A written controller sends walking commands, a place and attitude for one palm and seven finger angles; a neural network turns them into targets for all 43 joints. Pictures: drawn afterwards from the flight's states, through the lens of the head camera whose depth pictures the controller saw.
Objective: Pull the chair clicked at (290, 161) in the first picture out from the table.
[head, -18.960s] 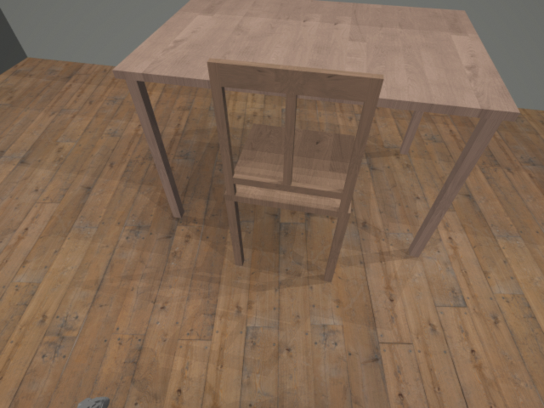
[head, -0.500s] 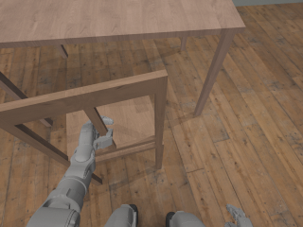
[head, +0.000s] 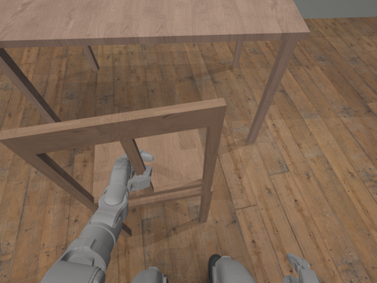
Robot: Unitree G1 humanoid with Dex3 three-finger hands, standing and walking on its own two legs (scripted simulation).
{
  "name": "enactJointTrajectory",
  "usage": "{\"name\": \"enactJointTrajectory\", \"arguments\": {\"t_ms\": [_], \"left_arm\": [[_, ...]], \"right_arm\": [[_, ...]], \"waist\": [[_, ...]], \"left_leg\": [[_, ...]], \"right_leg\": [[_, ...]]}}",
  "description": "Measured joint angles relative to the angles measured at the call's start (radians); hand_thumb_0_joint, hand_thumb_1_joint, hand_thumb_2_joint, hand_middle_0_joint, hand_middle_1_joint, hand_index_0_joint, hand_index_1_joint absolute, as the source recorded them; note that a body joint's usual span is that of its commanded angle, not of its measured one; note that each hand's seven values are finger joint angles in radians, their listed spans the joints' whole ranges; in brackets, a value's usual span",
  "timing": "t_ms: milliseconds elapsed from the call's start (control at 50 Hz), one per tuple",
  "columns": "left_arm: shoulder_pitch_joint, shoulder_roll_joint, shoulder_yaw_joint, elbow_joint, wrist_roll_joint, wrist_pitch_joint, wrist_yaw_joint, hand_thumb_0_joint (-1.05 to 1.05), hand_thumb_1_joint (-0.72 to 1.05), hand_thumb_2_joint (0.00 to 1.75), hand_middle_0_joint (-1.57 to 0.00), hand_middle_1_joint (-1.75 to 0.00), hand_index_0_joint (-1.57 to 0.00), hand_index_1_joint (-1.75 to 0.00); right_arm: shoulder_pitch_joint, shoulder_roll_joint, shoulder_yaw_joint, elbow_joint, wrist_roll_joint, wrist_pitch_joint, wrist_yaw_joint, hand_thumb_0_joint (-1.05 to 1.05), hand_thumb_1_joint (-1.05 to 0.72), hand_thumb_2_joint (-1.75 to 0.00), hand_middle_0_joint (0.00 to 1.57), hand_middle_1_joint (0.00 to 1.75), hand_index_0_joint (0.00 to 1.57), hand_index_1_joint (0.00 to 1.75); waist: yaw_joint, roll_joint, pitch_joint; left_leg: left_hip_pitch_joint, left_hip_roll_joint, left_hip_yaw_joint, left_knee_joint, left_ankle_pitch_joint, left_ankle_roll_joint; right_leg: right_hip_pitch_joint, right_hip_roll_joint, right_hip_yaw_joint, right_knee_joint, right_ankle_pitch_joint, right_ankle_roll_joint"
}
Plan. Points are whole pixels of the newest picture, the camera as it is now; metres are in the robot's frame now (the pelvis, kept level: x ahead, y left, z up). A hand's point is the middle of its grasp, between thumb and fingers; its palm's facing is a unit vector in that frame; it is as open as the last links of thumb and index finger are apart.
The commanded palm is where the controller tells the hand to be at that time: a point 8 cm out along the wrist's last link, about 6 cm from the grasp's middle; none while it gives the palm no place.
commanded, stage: step backward, pulling the chair out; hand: left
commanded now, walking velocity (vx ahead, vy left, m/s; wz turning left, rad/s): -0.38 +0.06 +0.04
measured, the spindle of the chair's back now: (140, 169) +0.38 +0.12 -0.07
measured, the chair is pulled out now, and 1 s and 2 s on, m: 0.31 0.45 0.59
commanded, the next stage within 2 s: stop walking, hand still on the chair in 1.24 s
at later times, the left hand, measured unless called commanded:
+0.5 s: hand (144, 198) +0.30 +0.10 -0.05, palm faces -0.02 -0.98 -0.18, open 5.5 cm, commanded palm +0.27 +0.16 -0.05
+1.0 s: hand (140, 240) +0.21 +0.10 -0.05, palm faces -0.01 -0.98 -0.18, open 5.5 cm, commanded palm +0.19 +0.16 -0.04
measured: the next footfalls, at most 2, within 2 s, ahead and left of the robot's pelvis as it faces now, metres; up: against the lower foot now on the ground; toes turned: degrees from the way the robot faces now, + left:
right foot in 0.30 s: +0.02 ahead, -0.12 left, +0.00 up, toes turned +0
left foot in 0.60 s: -0.07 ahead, +0.15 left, +0.00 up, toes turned +2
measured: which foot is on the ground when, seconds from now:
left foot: down 0.00-0.40, up 0.42-0.58, down 0.60-0.90, up 0.92-1.00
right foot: down 0.00-0.14, up 0.16-0.28, down 0.30-0.68, up 0.70-0.82, down 0.84-1.00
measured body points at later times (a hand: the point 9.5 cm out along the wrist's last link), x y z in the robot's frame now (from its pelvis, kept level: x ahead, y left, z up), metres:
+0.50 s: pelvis -0.07 -0.01 +0.01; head +0.03 -0.03 +0.45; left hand +0.30 +0.16 -0.04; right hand +0.01 -0.28 -0.13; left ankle -0.06 +0.13 -0.70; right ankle -0.02 -0.12 -0.72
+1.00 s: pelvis -0.15 -0.01 +0.02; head -0.05 -0.04 +0.45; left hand +0.21 +0.16 -0.04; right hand -0.04 -0.24 -0.13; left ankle -0.15 +0.14 -0.68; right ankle -0.11 -0.11 -0.72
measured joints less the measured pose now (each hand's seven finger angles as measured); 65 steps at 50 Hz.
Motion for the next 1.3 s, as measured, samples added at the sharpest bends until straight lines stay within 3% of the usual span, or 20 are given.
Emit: {"name": "enactJointTrajectory", "arguments": {"t_ms": [80,140,240,340,400,500,560,620,680,720,780,840,900,980,1040,1120,1180,1200,1240,1300], "left_arm": [[-0.026,-0.032,-0.002,0.043,0.017,-0.012,0.008,0.02,0.65,0.76,-0.24,-1.15,-0.50,-1.44],[-0.039,-0.032,-0.025,0.052,0.020,-0.007,0.009,0.02,0.66,0.76,-0.23,-1.16,-0.50,-1.44],[-0.027,-0.024,-0.032,0.062,0.004,-0.013,-0.006,0.03,0.66,0.75,-0.22,-1.16,-0.50,-1.44],[-0.064,0.004,0.000,0.102,0.016,-0.041,-0.016,0.03,0.64,0.77,-0.25,-1.16,-0.50,-1.44],[-0.079,0.021,0.041,0.101,0.000,-0.047,-0.013,0.03,0.64,0.78,-0.26,-1.14,-0.50,-1.44],[-0.051,0.019,0.065,0.039,-0.001,-0.022,-0.003,0.03,0.64,0.77,-0.26,-1.13,-0.50,-1.44],[-0.041,-0.001,0.048,-0.006,0.004,0.006,0.007,0.03,0.65,0.76,-0.24,-1.14,-0.50,-1.44],[-0.039,-0.017,0.002,-0.053,0.009,0.039,0.013,0.03,0.66,0.75,-0.22,-1.17,-0.50,-1.44],[-0.037,-0.001,-0.033,-0.091,0.010,0.056,0.009,0.02,0.68,0.74,-0.19,-1.17,-0.50,-1.44],[-0.025,0.004,-0.039,-0.096,0.013,0.056,0.001,0.02,0.68,0.74,-0.19,-1.18,-0.49,-1.44],[-0.006,0.003,-0.033,-0.078,0.013,0.035,-0.009,0.03,0.68,0.74,-0.19,-1.17,-0.49,-1.44],[-0.002,0.009,-0.024,-0.045,0.018,0.008,-0.019,0.02,0.66,0.75,-0.22,-1.17,-0.49,-1.44],[-0.021,0.003,0.017,-0.001,0.005,-0.022,-0.021,0.03,0.65,0.76,-0.24,-1.14,-0.49,-1.44],[-0.049,-0.009,0.054,0.037,0.004,-0.025,-0.015,0.04,0.64,0.76,-0.24,-1.12,-0.49,-1.44],[-0.056,-0.024,0.056,0.034,0.006,-0.008,-0.003,0.04,0.65,0.76,-0.23,-1.11,-0.49,-1.44],[-0.061,-0.041,0.024,0.010,0.008,0.024,0.010,0.04,0.66,0.75,-0.21,-1.13,-0.50,-1.44],[-0.057,-0.050,-0.022,-0.020,0.013,0.050,0.013,0.03,0.67,0.74,-0.20,-1.16,-0.50,-1.44],[-0.057,-0.048,-0.038,-0.031,0.011,0.057,0.012,0.03,0.67,0.74,-0.19,-1.17,-0.50,-1.44],[-0.054,-0.034,-0.065,-0.046,0.011,0.066,0.007,0.02,0.68,0.74,-0.16,-1.17,-0.49,-1.44],[-0.028,-0.030,-0.069,-0.051,0.008,0.070,-0.006,0.02,0.69,0.74,-0.15,-1.17,-0.48,-1.44]], "right_arm": [[0.013,-0.024,0.003,0.042,0.000,-0.015,0.000,0.00,-0.90,-0.90,0.21,0.30,0.20,0.30],[0.028,-0.032,0.008,0.060,-0.001,-0.015,-0.007,0.00,-0.90,-0.90,0.21,0.30,0.20,0.30],[0.067,-0.018,-0.009,0.056,-0.018,-0.018,-0.002,0.00,-0.90,-0.90,0.21,0.30,0.20,0.30],[0.058,0.007,-0.006,0.094,-0.030,-0.040,0.030,0.00,-0.90,-0.90,0.21,0.30,0.20,0.30],[0.024,0.004,-0.008,0.089,-0.015,-0.038,0.031,0.00,-0.90,-0.90,0.21,0.30,0.20,0.30],[-0.002,-0.042,-0.017,0.066,-0.005,-0.031,0.007,0.00,-0.90,-0.90,0.21,0.30,0.20,0.30],[-0.010,-0.081,-0.022,0.053,-0.002,-0.020,-0.007,0.00,-0.90,-0.90,0.21,0.30,0.20,0.30],[-0.013,-0.110,-0.033,0.032,0.000,0.003,-0.024,0.00,-0.91,-0.90,0.20,0.30,0.20,0.30],[-0.033,-0.086,-0.037,0.004,-0.006,0.027,-0.024,0.00,-0.91,-0.90,0.20,0.30,0.20,0.30],[-0.029,-0.063,-0.036,-0.019,-0.020,0.026,-0.011,0.00,-0.91,-0.90,0.20,0.30,0.20,0.30],[-0.020,-0.022,-0.028,-0.025,-0.029,0.009,0.019,0.00,-0.91,-0.90,0.20,0.30,0.20,0.30],[-0.007,0.020,-0.007,-0.010,-0.030,-0.003,0.043,0.00,-0.91,-0.90,0.20,0.30,0.20,0.30],[-0.033,0.033,0.010,0.016,-0.021,0.001,0.048,0.00,-0.90,-0.90,0.21,0.30,0.20,0.30],[-0.045,0.024,0.015,0.045,-0.008,-0.008,0.025,0.00,-0.90,-0.90,0.21,0.30,0.21,0.30],[-0.045,-0.012,0.012,0.055,-0.007,-0.009,0.011,0.00,-0.90,-0.90,0.21,0.30,0.21,0.30],[-0.038,-0.064,-0.001,0.045,0.000,0.011,-0.006,0.00,-0.90,-0.90,0.21,0.30,0.20,0.30],[-0.021,-0.098,-0.014,0.022,0.004,0.030,-0.020,0.00,-0.91,-0.90,0.21,0.30,0.20,0.30],[-0.019,-0.100,-0.022,0.019,0.004,0.036,-0.024,0.00,-0.91,-0.90,0.20,0.30,0.20,0.30],[-0.014,-0.080,-0.032,0.006,0.002,0.052,-0.023,0.00,-0.91,-0.90,0.20,0.30,0.20,0.30],[0.012,-0.049,-0.032,-0.014,-0.016,0.044,-0.004,0.00,-0.91,-0.90,0.20,0.30,0.20,0.30]], "waist": [[-0.008,0.018,-0.009],[-0.003,-0.006,-0.006],[0.011,0.019,-0.002],[0.034,0.025,0.010],[0.006,0.048,0.049],[-0.025,0.019,0.040],[-0.039,0.013,0.035],[-0.041,0.019,0.033],[-0.007,-0.033,0.055],[0.004,-0.036,0.052],[0.021,-0.016,0.045],[0.040,-0.009,0.037],[0.030,0.050,0.068],[0.013,0.028,0.071],[0.000,0.014,0.064],[-0.017,0.002,0.052],[-0.023,0.011,0.034],[-0.024,0.007,0.032],[-0.004,-0.034,0.040],[0.010,-0.021,0.031]], "left_leg": [[0.002,-0.022,-0.008,0.040,-0.099,0.005],[0.024,-0.033,0.016,-0.044,0.107,0.026],[0.028,-0.002,0.015,-0.058,0.088,0.038],[-0.003,0.037,0.006,-0.044,0.102,0.008],[-0.018,0.061,-0.012,-0.044,0.137,-0.009],[-0.047,-0.015,-0.049,0.132,-0.091,-0.015],[0.014,-0.016,-0.041,0.044,-0.068,-0.019],[0.098,0.015,-0.022,-0.119,0.066,-0.004],[0.116,-0.002,0.016,-0.155,0.072,0.005],[0.113,0.004,0.025,-0.160,0.083,0.007],[0.110,0.029,0.023,-0.157,0.090,0.002],[0.100,0.043,0.025,-0.131,0.084,-0.014],[0.063,0.083,0.007,-0.065,0.100,-0.021],[-0.035,0.003,-0.032,0.187,-0.109,-0.017],[-0.039,-0.029,-0.029,0.222,-0.149,-0.025],[0.036,-0.021,-0.011,0.086,-0.110,-0.028],[0.144,0.024,0.020,-0.130,0.060,-0.018],[0.167,0.028,0.032,-0.177,0.057,-0.014],[0.174,0.012,0.059,-0.178,0.052,-0.004],[0.168,0.033,0.066,-0.168,0.057,0.002]], "right_leg": [[-0.001,-0.016,-0.016,-0.038,0.037,0.009],[-0.011,-0.034,-0.004,-0.027,0.024,0.024],[0.018,0.009,0.008,0.161,-0.218,0.013],[0.152,0.040,0.013,0.008,-0.179,0.006],[0.150,0.065,-0.004,-0.029,-0.103,-0.006],[0.097,0.024,0.012,-0.027,-0.087,-0.008],[0.079,-0.006,0.004,-0.035,-0.070,0.008],[0.062,-0.021,-0.015,-0.027,-0.062,0.027],[0.050,-0.040,0.005,-0.024,-0.017,0.036],[0.037,-0.028,0.007,0.056,-0.104,0.022],[0.080,0.007,-0.002,0.093,-0.199,0.007],[0.173,0.019,-0.005,-0.012,-0.143,0.002],[0.198,0.061,-0.025,-0.069,-0.126,-0.020],[0.158,0.025,-0.017,-0.064,-0.089,-0.028],[0.132,-0.008,-0.011,-0.068,-0.070,-0.019],[0.103,-0.041,-0.014,-0.072,-0.044,0.001],[0.074,-0.042,-0.025,-0.054,-0.035,0.021],[0.065,-0.045,-0.026,-0.041,-0.035,0.028],[0.057,-0.059,-0.005,-0.016,-0.031,0.035],[0.058,-0.025,-0.008,0.124,-0.207,0.020]]}}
